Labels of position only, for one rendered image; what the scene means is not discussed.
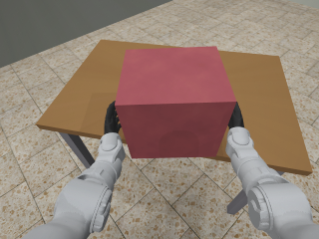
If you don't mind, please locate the robot left forearm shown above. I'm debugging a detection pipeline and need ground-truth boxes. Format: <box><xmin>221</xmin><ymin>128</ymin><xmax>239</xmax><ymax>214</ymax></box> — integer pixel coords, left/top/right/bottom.
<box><xmin>53</xmin><ymin>132</ymin><xmax>126</xmax><ymax>218</ymax></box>

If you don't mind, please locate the robot right hand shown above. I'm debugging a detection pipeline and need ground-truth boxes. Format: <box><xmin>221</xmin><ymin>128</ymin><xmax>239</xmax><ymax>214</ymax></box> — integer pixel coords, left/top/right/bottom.
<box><xmin>228</xmin><ymin>102</ymin><xmax>244</xmax><ymax>129</ymax></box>

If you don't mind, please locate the robot right forearm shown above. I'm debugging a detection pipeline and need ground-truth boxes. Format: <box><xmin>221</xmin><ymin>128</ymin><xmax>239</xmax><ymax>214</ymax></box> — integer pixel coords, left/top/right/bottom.
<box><xmin>225</xmin><ymin>126</ymin><xmax>313</xmax><ymax>220</ymax></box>

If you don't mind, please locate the robot left hand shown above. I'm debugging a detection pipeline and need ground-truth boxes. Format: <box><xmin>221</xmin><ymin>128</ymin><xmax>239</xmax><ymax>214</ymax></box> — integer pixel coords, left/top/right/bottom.
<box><xmin>104</xmin><ymin>101</ymin><xmax>122</xmax><ymax>134</ymax></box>

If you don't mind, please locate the right robot upper arm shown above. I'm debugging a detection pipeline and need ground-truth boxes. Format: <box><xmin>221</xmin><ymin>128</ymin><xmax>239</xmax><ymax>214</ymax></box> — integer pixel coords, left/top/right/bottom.
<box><xmin>247</xmin><ymin>182</ymin><xmax>319</xmax><ymax>239</ymax></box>

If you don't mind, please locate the left robot upper arm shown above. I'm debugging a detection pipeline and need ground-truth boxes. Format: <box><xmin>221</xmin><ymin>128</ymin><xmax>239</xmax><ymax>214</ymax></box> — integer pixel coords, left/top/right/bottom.
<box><xmin>21</xmin><ymin>178</ymin><xmax>113</xmax><ymax>239</ymax></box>

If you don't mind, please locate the table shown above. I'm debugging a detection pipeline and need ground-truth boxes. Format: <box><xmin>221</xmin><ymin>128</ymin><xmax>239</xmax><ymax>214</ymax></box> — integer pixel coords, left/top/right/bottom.
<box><xmin>36</xmin><ymin>39</ymin><xmax>313</xmax><ymax>215</ymax></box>

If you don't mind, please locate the carton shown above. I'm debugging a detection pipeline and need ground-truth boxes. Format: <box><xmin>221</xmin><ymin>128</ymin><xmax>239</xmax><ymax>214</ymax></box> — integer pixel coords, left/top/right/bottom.
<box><xmin>115</xmin><ymin>46</ymin><xmax>237</xmax><ymax>159</ymax></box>

